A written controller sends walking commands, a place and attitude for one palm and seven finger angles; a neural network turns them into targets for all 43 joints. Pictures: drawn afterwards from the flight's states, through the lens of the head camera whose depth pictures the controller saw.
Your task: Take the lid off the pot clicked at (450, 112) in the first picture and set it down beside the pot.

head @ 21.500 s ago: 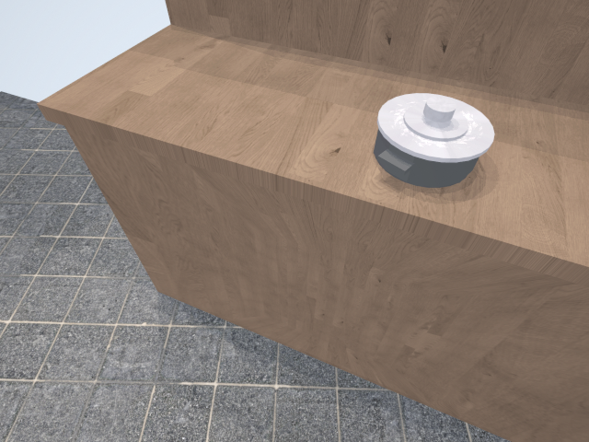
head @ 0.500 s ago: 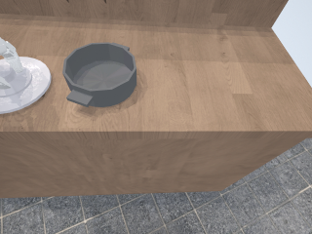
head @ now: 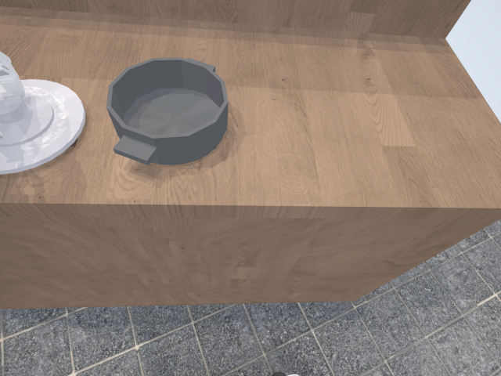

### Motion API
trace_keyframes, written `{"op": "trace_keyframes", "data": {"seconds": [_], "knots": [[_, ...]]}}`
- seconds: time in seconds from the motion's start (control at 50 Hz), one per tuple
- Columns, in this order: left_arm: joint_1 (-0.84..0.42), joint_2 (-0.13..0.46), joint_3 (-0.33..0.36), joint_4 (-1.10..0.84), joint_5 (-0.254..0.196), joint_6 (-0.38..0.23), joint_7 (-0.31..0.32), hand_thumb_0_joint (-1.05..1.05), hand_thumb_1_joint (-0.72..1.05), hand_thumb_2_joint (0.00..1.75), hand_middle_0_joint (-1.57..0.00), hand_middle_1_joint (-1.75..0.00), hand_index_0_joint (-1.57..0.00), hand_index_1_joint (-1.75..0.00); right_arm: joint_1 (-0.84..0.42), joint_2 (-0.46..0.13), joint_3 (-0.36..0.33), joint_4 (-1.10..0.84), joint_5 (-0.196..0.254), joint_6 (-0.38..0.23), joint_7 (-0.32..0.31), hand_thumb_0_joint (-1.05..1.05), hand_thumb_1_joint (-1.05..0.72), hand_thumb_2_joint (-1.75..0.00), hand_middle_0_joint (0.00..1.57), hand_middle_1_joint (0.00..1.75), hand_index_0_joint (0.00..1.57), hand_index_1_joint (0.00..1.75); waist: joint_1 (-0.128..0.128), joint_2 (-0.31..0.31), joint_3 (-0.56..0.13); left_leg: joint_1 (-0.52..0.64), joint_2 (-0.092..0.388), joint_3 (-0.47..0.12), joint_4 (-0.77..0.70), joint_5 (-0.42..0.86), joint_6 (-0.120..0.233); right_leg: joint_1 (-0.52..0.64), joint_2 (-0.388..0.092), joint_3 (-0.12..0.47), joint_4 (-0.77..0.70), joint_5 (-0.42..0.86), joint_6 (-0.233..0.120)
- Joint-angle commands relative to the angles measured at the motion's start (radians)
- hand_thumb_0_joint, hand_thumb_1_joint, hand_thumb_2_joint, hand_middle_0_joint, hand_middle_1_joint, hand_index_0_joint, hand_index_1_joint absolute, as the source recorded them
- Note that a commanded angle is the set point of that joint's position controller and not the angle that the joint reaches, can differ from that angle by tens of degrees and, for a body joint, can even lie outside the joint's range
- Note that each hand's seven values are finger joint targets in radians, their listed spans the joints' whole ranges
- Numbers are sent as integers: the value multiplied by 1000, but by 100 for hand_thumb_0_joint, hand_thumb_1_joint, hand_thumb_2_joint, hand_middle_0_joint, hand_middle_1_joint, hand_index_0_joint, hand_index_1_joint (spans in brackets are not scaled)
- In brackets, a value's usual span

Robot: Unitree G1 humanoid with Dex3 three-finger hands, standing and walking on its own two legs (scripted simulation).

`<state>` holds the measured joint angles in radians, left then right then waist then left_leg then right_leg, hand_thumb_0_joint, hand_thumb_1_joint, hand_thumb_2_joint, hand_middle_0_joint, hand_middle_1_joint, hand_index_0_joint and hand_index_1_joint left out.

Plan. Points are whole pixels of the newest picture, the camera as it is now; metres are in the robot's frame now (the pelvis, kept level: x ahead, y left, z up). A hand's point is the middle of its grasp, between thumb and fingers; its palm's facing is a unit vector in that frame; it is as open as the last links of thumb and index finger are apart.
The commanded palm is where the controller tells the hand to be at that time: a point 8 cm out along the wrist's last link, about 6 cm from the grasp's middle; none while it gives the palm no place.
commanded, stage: open the fingers wide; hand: left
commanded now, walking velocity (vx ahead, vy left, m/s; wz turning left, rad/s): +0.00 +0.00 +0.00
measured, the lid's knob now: (6, 107) +0.49 +0.34 +0.12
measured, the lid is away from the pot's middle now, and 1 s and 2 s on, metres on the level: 0.23 0.23 0.23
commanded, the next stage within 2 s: raise the empty hand in 0.28 s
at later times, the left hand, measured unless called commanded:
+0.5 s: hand out of the picture +0.47 +0.35 +0.15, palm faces -0.39 -0.11 -0.91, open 11.0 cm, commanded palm +0.49 +0.34 +0.22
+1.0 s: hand out of the picture +0.48 +0.34 +0.20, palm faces -0.32 -0.13 -0.94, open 11.1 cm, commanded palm +0.50 +0.34 +0.27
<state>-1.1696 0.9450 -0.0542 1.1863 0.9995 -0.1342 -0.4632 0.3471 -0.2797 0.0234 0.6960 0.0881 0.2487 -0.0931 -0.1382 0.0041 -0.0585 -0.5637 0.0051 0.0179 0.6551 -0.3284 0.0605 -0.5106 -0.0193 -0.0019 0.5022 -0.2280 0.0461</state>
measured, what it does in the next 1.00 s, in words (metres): stands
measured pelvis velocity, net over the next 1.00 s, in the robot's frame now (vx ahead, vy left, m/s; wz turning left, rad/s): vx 0.00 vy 0.00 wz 0.00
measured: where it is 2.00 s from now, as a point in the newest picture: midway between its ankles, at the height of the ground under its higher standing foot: outside the picture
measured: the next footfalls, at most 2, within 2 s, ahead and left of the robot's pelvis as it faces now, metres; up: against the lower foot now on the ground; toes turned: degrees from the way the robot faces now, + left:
none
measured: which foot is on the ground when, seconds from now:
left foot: down 0.00-1.00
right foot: down 0.00-1.00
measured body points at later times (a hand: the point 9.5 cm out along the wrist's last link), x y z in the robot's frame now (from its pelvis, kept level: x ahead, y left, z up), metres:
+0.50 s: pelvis +0.00 +0.01 +0.00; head +0.08 +0.04 +0.44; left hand +0.48 +0.35 +0.20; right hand +0.01 -0.27 -0.11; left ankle -0.01 +0.07 -0.73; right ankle +0.00 -0.17 -0.72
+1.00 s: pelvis +0.00 +0.00 +0.00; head +0.08 +0.03 +0.45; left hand +0.49 +0.35 +0.26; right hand +0.01 -0.28 -0.11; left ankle -0.01 +0.07 -0.73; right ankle +0.00 -0.17 -0.73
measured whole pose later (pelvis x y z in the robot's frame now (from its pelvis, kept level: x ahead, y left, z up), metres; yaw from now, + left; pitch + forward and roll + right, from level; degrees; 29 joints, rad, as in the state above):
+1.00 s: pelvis +0.00 +0.00 +0.00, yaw +0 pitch +12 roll -3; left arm -1.30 0.94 -0.11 1.18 1.01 -0.06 -0.50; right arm 0.34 -0.29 0.04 0.69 0.09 0.24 -0.07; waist -0.14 0.01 -0.06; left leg -0.51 -0.01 0.02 0.61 -0.31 0.07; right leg -0.46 -0.03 0.00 0.46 -0.21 0.05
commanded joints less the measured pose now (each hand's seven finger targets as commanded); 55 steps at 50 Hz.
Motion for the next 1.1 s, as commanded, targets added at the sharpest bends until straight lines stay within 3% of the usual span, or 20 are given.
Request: {"op": "trace_keyframes", "data": {"seconds": [0.0, 0.06, 0.14, 0.2, 0.26, 0.28, 0.32, 0.4, 0.44, 0.5, 0.56, 0.62, 0.7, 0.76, 0.8, 0.84, 0.92, 0.96, 0.98, 1.08], "knots": [[-453, 268, 74, -217, -31, -6, 22, 0, -6, 74, -39, -78, -39, -78, 100, -205, -66, -49, -3, -9, -6, 0, -90, -90, 20, 30, 20, 30, 6, 167, -417, 373, -16, -36, -36, 549, -14, 70, 94, -56, -12, 210, -67], [-431, 223, 35, -166, -23, 1, 22, 0, -6, 75, -39, -78, -39, -78, 102, -198, -63, -51, -2, -8, -4, 0, -90, -90, 20, 30, 20, 30, -4, 146, -358, 335, -19, -36, -41, 499, -14, 45, 96, -61, -17, 183, -71], [-516, 288, 87, -291, -14, -14, 33, 0, -6, 76, -40, -77, -40, -77, 109, -199, -71, -59, -10, -3, 0, 0, -90, -90, 20, 30, 20, 30, 9, 231, -469, 432, -13, -60, -27, 629, -31, 50, 100, -59, -9, 206, -75], [-451, 297, 110, -240, -20, -20, 30, 0, -7, 76, -40, -77, -40, -77, 104, -198, -69, -62, -8, -6, 1, 0, -90, -90, 20, 30, 20, 30, 14, 191, -453, 417, -13, -56, -13, 648, -28, 49, 101, -58, -1, 213, -69], [-419, 215, 35, -170, -26, -5, 22, 0, -7, 77, -40, -76, -40, -76, 94, -194, -63, -65, -2, -1, 2, 0, -90, -90, 20, 30, 20, 30, 0, 144, -365, 329, -20, -42, -31, 519, -19, 40, 97, -61, -7, 183, -71], [-439, 200, 24, -217, -30, -13, 19, 0, -7, 77, -40, -76, -40, -76, 88, -196, -63, -63, 4, -1, 3, 0, -90, -90, 20, 30, 20, 30, 11, 184, -369, 365, -11, -46, -37, 575, -33, 35, 95, -69, -2, 184, -76], [-485, 231, 43, -246, -7, -8, 28, 0, -8, 78, -41, -75, -41, -75, 97, -197, -69, -68, -7, 3, 8, 0, -90, -90, 20, 30, 20, 30, 9, 229, -412, 411, -10, -63, -25, 598, -41, 1, 100, -66, -1, 162, -78], [-507, 288, 94, -291, -21, -18, 28, 0, -8, 78, -41, -74, -41, -74, 89, -194, -68, -81, -7, 3, 4, 0, -90, -90, 20, 30, 20, 30, 14, 192, -481, 416, -17, -65, -18, 609, -30, 55, 97, -53, 0, 197, -72], [-559, 237, 55, -316, -29, -12, 22, 0, -8, 78, -41, -74, -41, -74, 90, -190, -74, -75, -9, 1, 7, 0, -90, -90, 20, 30, 20, 30, 2, 217, -471, 452, -9, -76, -25, 615, -36, 20, 98, -61, -13, 172, -72], [-531, 276, 88, -303, -21, -15, 20, 0, -8, 78, -41, -74, -41, -74, 84, -192, -68, -76, -8, 0, 9, 0, -90, -90, 20, 30, 20, 30, 15, 233, -474, 461, -10, -74, -19, 671, -44, 26, 99, -61, -8, 184, -74], [-484, 207, 29, -204, -28, 11, 9, 0, -8, 78, -41, -74, -41, -74, 75, -191, -60, -71, -2, 1, 13, 0, -90, -90, 20, 30, 20, 30, 7, 162, -361, 368, -16, -59, -43, 536, -32, 32, 96, -67, -20, 154, -74], [-504, 151, -32, -172, -23, 37, 2, 0, -8, 78, -41, -74, -41, -74, 69, -192, -54, -69, 3, 2, 13, 0, -90, -90, 20, 30, 20, 30, -2, 136, -331, 334, -20, -48, -60, 453, -21, 36, 94, -65, -26, 138, -75], [-639, 218, 9, -297, -13, 39, 3, 0, -8, 78, -41, -74, -41, -74, 77, -196, -61, -69, -4, -7, 12, 0, -90, -90, 20, 30, 20, 30, 4, 207, -441, 432, -16, -71, -65, 521, -28, 57, 94, -59, -37, 150, -77], [-623, 221, 7, -228, -22, 50, -5, 0, -8, 78, -41, -74, -41, -74, 82, -195, -56, -59, 0, -17, 4, 0, -90, -90, 20, 30, 20, 30, -8, 135, -408, 383, -24, -55, -83, 436, -10, 90, 90, -56, -54, 147, -70], [-636, 235, 18, -252, -20, 48, -6, 0, -8, 78, -41, -74, -41, -74, 80, -198, -55, -59, -1, -22, 4, 0, -90, -90, 20, 30, 20, 30, 2, 167, -428, 409, -23, -55, -82, 495, -15, 99, 90, -55, -51, 171, -71], [-620, 192, -18, -203, -14, 59, -9, 0, -8, 78, -41, -74, -41, -74, 80, -193, -54, -54, -1, -24, 7, 0, -90, -90, 20, 30, 20, 30, -3, 169, -376, 395, -22, -54, -88, 491, -21, 76, 93, -64, -58, 157, -73], [-582, 267, 23, -178, 5, 70, -7, 0, -8, 78, -41, -74, -41, -74, 76, -196, -44, -65, -1, -24, 8, 0, -90, -90, 20, 30, 20, 30, 14, 125, -382, 332, -32, -30, -96, 461, -5, 161, 87, -52, -53, 202, -71], [-605, 225, -17, -179, 5, 84, -12, 0, -8, 78, -41, -74, -41, -74, 71, -193, -46, -67, 2, -20, 9, 0, -90, -90, 20, 30, 20, 30, 4, 140, -365, 333, -30, -26, -105, 458, -6, 153, 83, -53, -62, 200, -70], [-621, 201, -33, -212, -2, 82, -16, 0, -8, 78, -41, -74, -41, -74, 75, -195, -48, -64, 5, -21, 12, 0, -90, -90, 20, 30, 20, 30, 8, 176, -366, 377, -22, -34, -109, 523, -20, 137, 85, -64, -63, 202, -74], [-676, 287, 45, -305, 4, 86, -26, 0, -8, 78, -41, -74, -41, -74, 85, -197, -57, -71, -4, -26, 21, 0, -90, -90, 20, 30, 20, 30, 18, 217, -467, 474, -22, -45, -90, 700, -22, 172, 89, -57, -67, 271, -71]]}}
